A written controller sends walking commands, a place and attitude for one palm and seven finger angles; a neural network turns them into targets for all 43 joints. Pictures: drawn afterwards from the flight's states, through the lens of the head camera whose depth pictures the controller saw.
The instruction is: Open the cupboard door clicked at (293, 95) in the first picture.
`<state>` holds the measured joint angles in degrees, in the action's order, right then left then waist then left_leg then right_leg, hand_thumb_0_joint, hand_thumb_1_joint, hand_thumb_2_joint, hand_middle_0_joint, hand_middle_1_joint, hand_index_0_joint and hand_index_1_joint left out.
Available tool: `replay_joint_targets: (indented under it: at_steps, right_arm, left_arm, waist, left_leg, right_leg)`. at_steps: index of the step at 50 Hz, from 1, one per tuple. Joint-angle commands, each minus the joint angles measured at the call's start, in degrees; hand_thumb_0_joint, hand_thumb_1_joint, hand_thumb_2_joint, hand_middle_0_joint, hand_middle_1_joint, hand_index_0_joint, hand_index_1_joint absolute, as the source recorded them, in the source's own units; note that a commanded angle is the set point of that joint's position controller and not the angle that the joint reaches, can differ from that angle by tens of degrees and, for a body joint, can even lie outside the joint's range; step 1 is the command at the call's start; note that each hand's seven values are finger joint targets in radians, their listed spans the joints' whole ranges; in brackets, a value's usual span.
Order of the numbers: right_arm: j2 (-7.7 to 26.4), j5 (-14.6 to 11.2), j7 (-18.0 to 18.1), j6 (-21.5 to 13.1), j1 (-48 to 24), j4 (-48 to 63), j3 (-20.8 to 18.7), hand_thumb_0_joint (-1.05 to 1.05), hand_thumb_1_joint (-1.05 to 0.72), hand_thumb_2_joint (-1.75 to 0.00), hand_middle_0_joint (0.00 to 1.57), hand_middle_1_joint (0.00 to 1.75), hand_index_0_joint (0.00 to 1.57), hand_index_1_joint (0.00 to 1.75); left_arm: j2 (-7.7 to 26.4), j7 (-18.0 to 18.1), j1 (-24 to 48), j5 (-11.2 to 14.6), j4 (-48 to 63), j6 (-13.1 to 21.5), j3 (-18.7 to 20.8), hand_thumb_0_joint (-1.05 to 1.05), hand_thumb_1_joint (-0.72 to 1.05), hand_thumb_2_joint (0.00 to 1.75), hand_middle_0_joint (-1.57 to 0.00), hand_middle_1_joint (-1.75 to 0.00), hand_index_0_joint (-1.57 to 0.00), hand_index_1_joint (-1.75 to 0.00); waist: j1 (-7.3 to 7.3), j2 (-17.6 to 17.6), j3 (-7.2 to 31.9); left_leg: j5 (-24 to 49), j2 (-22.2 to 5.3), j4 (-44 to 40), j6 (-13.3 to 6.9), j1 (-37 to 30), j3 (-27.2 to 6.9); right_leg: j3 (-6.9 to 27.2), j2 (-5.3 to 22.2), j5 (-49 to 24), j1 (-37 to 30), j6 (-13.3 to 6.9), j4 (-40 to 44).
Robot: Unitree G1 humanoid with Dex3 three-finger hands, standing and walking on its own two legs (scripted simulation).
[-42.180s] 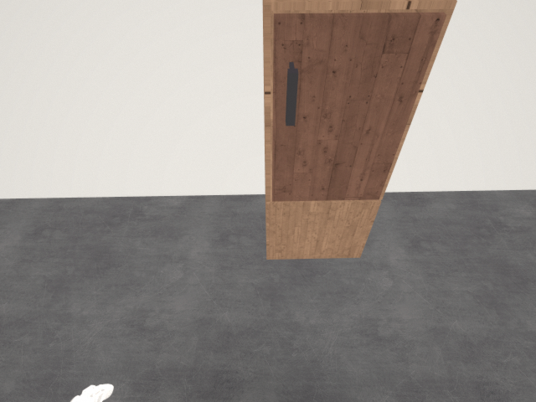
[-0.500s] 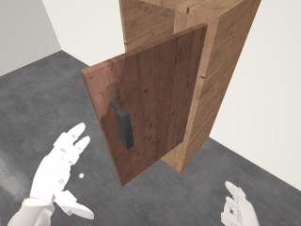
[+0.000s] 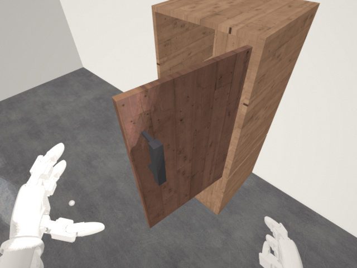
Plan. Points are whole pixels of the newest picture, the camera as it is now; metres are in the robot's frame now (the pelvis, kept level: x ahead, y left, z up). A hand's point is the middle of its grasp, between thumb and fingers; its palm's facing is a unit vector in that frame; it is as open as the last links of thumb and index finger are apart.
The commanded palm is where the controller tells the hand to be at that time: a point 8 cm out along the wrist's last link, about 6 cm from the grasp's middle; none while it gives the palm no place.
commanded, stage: draw the hand back to the body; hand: left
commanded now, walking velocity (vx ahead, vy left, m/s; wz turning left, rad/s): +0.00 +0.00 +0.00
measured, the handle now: (153, 158) +0.34 +0.10 +0.07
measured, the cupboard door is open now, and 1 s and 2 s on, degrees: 79 79 79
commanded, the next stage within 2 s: step back with the hand held close in 0.90 s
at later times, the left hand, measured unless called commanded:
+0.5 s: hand (55, 171) +0.23 +0.25 +0.16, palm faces +0.43 -0.81 -0.40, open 9.3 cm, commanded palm +0.18 +0.29 +0.18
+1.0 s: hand (55, 171) +0.23 +0.25 +0.17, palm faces +0.44 -0.81 -0.40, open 7.4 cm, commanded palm +0.17 +0.28 +0.19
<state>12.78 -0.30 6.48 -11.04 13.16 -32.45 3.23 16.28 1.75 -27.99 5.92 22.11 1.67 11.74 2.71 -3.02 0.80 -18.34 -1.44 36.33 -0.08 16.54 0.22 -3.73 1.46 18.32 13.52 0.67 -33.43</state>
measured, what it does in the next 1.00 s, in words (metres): stands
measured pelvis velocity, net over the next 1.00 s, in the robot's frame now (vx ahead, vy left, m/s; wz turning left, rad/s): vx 0.03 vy -0.01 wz -0.03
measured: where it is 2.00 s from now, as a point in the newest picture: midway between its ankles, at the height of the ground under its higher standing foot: outside the picture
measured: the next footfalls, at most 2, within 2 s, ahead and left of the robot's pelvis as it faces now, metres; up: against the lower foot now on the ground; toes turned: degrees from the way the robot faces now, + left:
none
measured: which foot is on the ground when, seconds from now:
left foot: down 0.00-1.00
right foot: down 0.00-1.00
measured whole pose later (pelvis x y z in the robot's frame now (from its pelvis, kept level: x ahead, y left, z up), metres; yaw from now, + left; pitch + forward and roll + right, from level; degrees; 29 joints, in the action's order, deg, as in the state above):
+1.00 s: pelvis +0.03 -0.01 +0.02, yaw -1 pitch -4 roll +0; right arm 12.6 0.7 5.0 -4.7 10.4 -37.5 0.4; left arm 18.5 6.3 -24.9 3.2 20.0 3.8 18.9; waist 3.9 -4.0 -1.8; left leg -13.8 -2.2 22.0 1.0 3.7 1.8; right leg -2.5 0.3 14.2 2.1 -0.2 -20.6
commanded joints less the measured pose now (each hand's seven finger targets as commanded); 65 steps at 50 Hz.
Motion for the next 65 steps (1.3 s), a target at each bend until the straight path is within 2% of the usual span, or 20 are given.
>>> replay_joint_targets:
  at_steps: [1, 9, 13, 17, 18, 26, 28, 31, 40, 44, 47, 50, 51, 52, 53, 55, 56, 59, 62, 65]
  right_arm:
    - [6.1, 0.5, 0.5, -2.7, -7.8, 7.4, -2.5, 0.00, -0.90, -0.90, 0.20, 0.30, 0.20, 0.30]
    - [5.9, 0.8, 0.3, -1.3, -9.1, 5.3, -2.9, 0.00, -0.90, -0.90, 0.20, 0.30, 0.20, 0.30]
    - [5.9, 0.9, -0.2, -0.1, -9.4, 4.8, -3.3, 0.00, -0.90, -0.90, 0.20, 0.30, 0.20, 0.30]
    - [5.8, 0.8, -0.7, 1.1, -9.9, 4.8, -3.5, 0.00, -0.90, -0.90, 0.20, 0.30, 0.20, 0.30]
    - [5.8, 0.8, -0.8, 1.4, -9.9, 4.9, -3.6, 0.00, -0.90, -0.90, 0.20, 0.30, 0.20, 0.30]
    - [5.7, 0.9, -0.8, 2.2, -10.1, 4.4, -4.1, 0.00, -0.90, -0.90, 0.20, 0.30, 0.20, 0.30]
    - [5.7, 0.9, -1.1, 2.4, -9.8, 4.5, -4.2, 0.00, -0.90, -0.90, 0.20, 0.30, 0.20, 0.30]
    - [6.1, 0.7, -1.3, 3.0, -9.9, 4.5, -4.4, 0.00, -0.90, -0.90, 0.20, 0.30, 0.20, 0.30]
    - [5.5, 0.9, -1.0, 3.0, -10.4, 4.8, -4.6, 0.00, -0.90, -0.90, 0.20, 0.30, 0.20, 0.30]
    - [5.5, 0.8, -1.1, 2.9, -10.5, 4.4, -4.4, 0.00, -0.90, -0.90, 0.20, 0.30, 0.20, 0.30]
    - [5.5, 0.8, -1.0, 2.9, -10.7, 4.3, -4.4, 0.00, -0.90, -0.90, 0.20, 0.30, 0.20, 0.30]
    - [5.7, 0.8, -1.0, 2.7, -10.8, 4.1, -4.6, 0.00, -0.90, -0.90, 0.20, 0.30, 0.20, 0.30]
    - [5.6, 0.8, -1.0, 2.3, -11.4, 4.7, -4.4, 0.00, -0.90, -0.90, 0.20, 0.30, 0.20, 0.30]
    - [6.9, 0.3, -1.0, 3.6, -10.6, 6.7, -4.4, 0.00, -0.90, -0.90, 0.20, 0.30, 0.20, 0.30]
    - [6.2, 0.5, -0.9, 4.7, -10.5, 5.7, -4.5, 0.00, -0.90, -0.90, 0.20, 0.30, 0.20, 0.30]
    - [6.5, 0.6, -1.3, 6.1, -10.3, 6.8, -4.8, 0.00, -0.90, -0.90, 0.20, 0.30, 0.20, 0.30]
    - [6.6, 0.6, -1.1, 6.5, -10.7, 7.1, -5.1, 0.00, -0.90, -0.90, 0.20, 0.30, 0.20, 0.30]
    - [6.9, 0.3, -1.0, 7.9, -9.4, 8.2, -5.6, 0.00, -0.90, -0.90, 0.20, 0.30, 0.20, 0.30]
    - [6.6, 0.0, -0.8, 8.9, -9.4, 9.3, -6.0, 0.00, -0.90, -0.90, 0.20, 0.30, 0.20, 0.30]
    - [6.7, -0.3, -0.6, 9.3, -9.2, 10.3, -6.3, 0.00, -0.90, -0.90, 0.20, 0.30, 0.20, 0.30]
  left_arm:
    - [10.0, 5.4, 4.6, -2.8, 13.5, 4.3, 5.5, 0.00, 0.02, 0.52, -0.17, -0.30, -0.17, -0.30]
    - [10.2, 6.9, 6.6, -3.8, 12.4, 5.3, 7.5, 0.00, 0.31, 0.64, -0.18, -0.30, -0.18, -0.30]
    - [10.5, 6.6, 4.8, -3.3, 9.7, 5.1, 9.3, 0.00, 0.44, 0.70, -0.18, -0.30, -0.18, -0.30]
    - [11.7, 6.3, 5.2, -3.1, 9.9, 5.3, 11.4, 0.00, 0.58, 0.76, -0.19, -0.30, -0.19, -0.30]
    - [12.0, 6.3, 6.0, -3.1, 10.7, 5.4, 11.7, 0.00, 0.62, 0.78, -0.19, -0.30, -0.19, -0.30]
    - [14.8, 6.4, 8.2, -2.8, 11.7, 5.5, 15.4, 0.00, 0.90, 0.90, -0.20, -0.30, -0.20, -0.30]
    - [12.7, 6.1, 7.0, -2.7, 10.8, 5.2, 13.7, 0.00, 0.90, 0.90, -0.20, -0.30, -0.20, -0.30]
    - [11.7, 5.8, 7.3, -2.7, 8.4, 4.7, 12.6, 0.00, 0.90, 0.90, -0.20, -0.30, -0.20, -0.30]
    - [14.2, 5.9, 8.0, -2.8, 11.8, 5.7, 14.8, 0.00, 0.90, 0.90, -0.20, -0.30, -0.20, -0.30]
    - [13.5, 5.9, 8.4, -2.8, 11.1, 5.5, 14.0, 0.00, 0.90, 0.90, -0.20, -0.30, -0.20, -0.30]
    - [13.0, 5.8, 8.2, -2.6, 9.3, 5.6, 13.7, 0.00, 0.90, 0.90, -0.20, -0.30, -0.20, -0.30]
    - [13.4, 5.7, 8.8, -2.6, 9.0, 6.0, 14.1, 0.00, 0.90, 0.90, -0.20, -0.30, -0.20, -0.30]
    - [14.2, 5.8, 11.2, -2.7, 14.0, 6.5, 13.9, 0.00, 0.90, 0.90, -0.20, -0.30, -0.20, -0.30]
    - [21.3, 6.2, 14.2, -3.1, 16.6, 8.6, 20.5, 0.00, 0.90, 0.90, -0.20, -0.30, -0.20, -0.30]
    - [16.6, 5.6, 7.5, -3.2, 11.6, 8.5, 17.2, 0.00, 0.90, 0.90, -0.20, -0.30, -0.20, -0.30]
    - [15.1, 5.3, 3.3, -3.3, 11.4, 7.9, 15.6, 0.00, 0.90, 0.90, -0.20, -0.30, -0.20, -0.30]
    - [15.4, 5.4, 2.7, -3.4, 12.9, 8.3, 15.9, 0.00, 0.90, 0.90, -0.20, -0.30, -0.20, -0.30]
    - [15.4, 5.7, -1.8, -3.2, 13.8, 8.3, 16.5, 0.00, 0.90, 0.90, -0.20, -0.30, -0.20, -0.30]
    - [17.1, 6.2, -3.5, -3.0, 15.7, 8.4, 18.4, 0.00, 0.90, 0.90, -0.20, -0.30, -0.20, -0.30]
    - [18.0, 6.6, -3.5, -3.0, 17.7, 8.7, 19.2, 0.00, 0.90, 0.90, -0.20, -0.30, -0.20, -0.30]
  waist:
    - [0.39, 0.2, 3.3]
    - [0.72, -0.9, 2.8]
    - [1.20, 2.4, 2.1]
    - [1.57, 1.0, 2.2]
    - [1.51, -0.7, 2.5]
    - [1.74, -0.7, 4.1]
    - [1.41, -0.9, 3.7]
    - [1.16, 1.6, 1.3]
    - [1.74, 0.5, 5.4]
    - [1.32, -1.2, 2.7]
    - [1.19, 1.0, 0.7]
    - [1.40, 1.1, 1.5]
    - [1.62, -1.0, 2.9]
    - [-1.30, 1.3, -1.7]
    - [-1.53, 3.8, -0.6]
    - [-1.65, 5.2, 0.7]
    - [-1.60, 2.3, 2.1]
    - [-1.87, 0.6, 7.2]
    - [-1.80, 1.9, 10.0]
    - [-1.81, 2.4, 10.1]
  left_leg:
    - [6.2, 1.0, -10.4, -0.8, -4.9, -0.4]
    - [12.9, 0.8, -13.9, -0.8, -9.8, 0.1]
    - [16.9, 0.5, -14.7, -0.9, -10.5, 0.5]
    - [19.2, 0.5, -14.9, -0.9, -11.6, 1.1]
    - [20.3, 0.5, -15.0, -0.8, -12.0, 1.2]
    - [25.0, 0.5, -14.3, -1.0, -14.4, 1.8]
    - [26.4, 0.3, -14.5, -0.9, -14.7, 1.8]
    - [24.5, 0.3, -15.0, -1.0, -14.1, 1.8]
    - [24.6, 0.7, -14.8, -1.2, -15.5, 2.3]
    - [22.1, 0.8, -15.3, -1.0, -14.9, 2.3]
    - [19.6, 0.6, -16.0, -1.1, -14.3, 2.1]
    - [18.8, 0.8, -16.1, -1.2, -14.5, 2.0]
    - [19.0, 0.9, -16.0, -1.2, -15.1, 1.9]
    - [16.3, -0.3, -13.2, -2.0, -10.5, 1.2]
    - [15.8, -0.2, -12.2, -1.9, -10.0, 0.5]
    - [16.9, -0.2, -11.3, -1.6, -9.7, 1.0]
    - [19.3, -0.4, -11.2, -1.5, -9.6, 1.2]
    - [26.2, -1.6, -11.2, -1.1, -10.4, 1.2]
    - [30.0, -2.4, -11.1, -1.0, -10.0, 0.7]
    - [28.4, -2.8, -11.3, -0.9, -8.1, 0.4]
  right_leg:
    - [1.0, -0.7, -5.6, -2.3, -1.8, 9.8]
    - [0.7, -0.8, -11.2, -6.3, -1.8, 11.7]
    - [0.7, -0.9, -15.6, -8.5, -1.5, 12.4]
    - [1.0, -1.0, -18.0, -9.8, -1.5, 13.1]
    - [1.1, -1.0, -18.7, -10.0, -1.5, 13.0]
    - [1.3, -1.0, -23.7, -11.3, -1.4, 13.6]
    - [1.1, -1.1, -24.0, -10.8, -1.1, 13.4]
    - [0.9, -1.3, -22.7, -9.8, -1.1, 14.3]
    - [1.5, -1.1, -24.4, -11.5, -0.9, 14.1]
    - [1.5, -1.2, -21.8, -10.1, -1.0, 15.2]
    - [1.3, -1.4, -19.2, -9.3, -0.9, 16.1]
    - [1.5, -1.5, -18.2, -9.4, -0.9, 16.3]
    - [1.8, -1.2, -18.4, -10.1, -1.0, 16.1]
    - [5.5, 1.5, -21.9, -3.2, -0.8, 19.0]
    - [5.0, 2.7, -22.8, -3.7, -1.0, 18.4]
    - [4.9, 3.3, -25.2, -3.6, -0.8, 17.7]
    - [4.3, 3.5, -27.8, -4.4, -0.9, 16.5]
    - [3.7, 2.8, -30.6, -6.2, -0.5, 13.3]
    - [3.3, 2.4, -32.8, -7.3, -0.2, 10.9]
    - [3.4, 2.0, -30.8, -6.6, 0.0, 9.8]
